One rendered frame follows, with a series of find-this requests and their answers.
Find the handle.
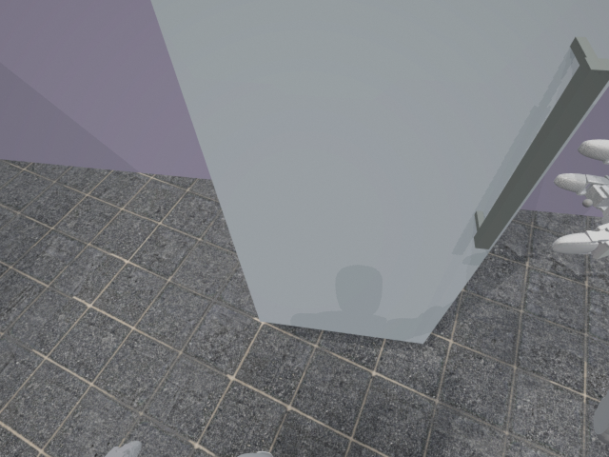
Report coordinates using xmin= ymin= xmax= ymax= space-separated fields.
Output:
xmin=474 ymin=36 xmax=609 ymax=249

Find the right robot hand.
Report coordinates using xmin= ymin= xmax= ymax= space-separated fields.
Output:
xmin=552 ymin=140 xmax=609 ymax=259

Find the fridge door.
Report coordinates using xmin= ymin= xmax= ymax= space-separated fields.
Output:
xmin=150 ymin=0 xmax=609 ymax=344

